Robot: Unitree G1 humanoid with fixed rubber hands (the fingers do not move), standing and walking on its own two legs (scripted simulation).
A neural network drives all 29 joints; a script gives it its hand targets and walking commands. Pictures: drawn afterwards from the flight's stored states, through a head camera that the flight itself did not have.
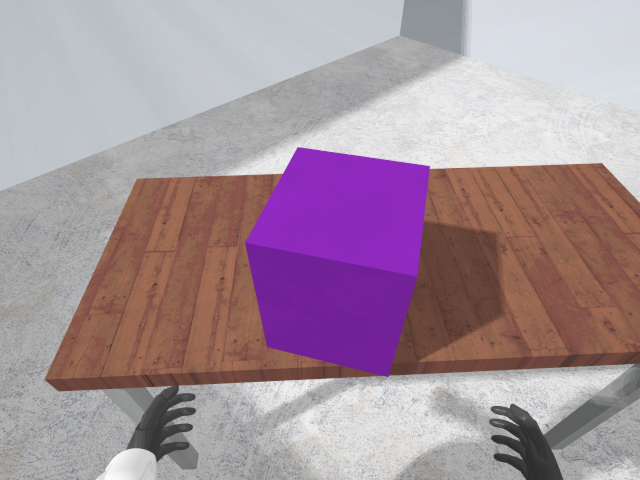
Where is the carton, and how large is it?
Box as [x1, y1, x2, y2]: [245, 147, 429, 376]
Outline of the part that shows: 297,147 245,242 267,346 388,376 417,274 429,166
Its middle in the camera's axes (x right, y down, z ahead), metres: +0.04 +0.03 +0.59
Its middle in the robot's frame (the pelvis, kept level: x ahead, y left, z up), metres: +0.41 +0.00 +0.02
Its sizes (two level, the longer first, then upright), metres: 0.210 0.200 0.250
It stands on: a table, 0.68 m high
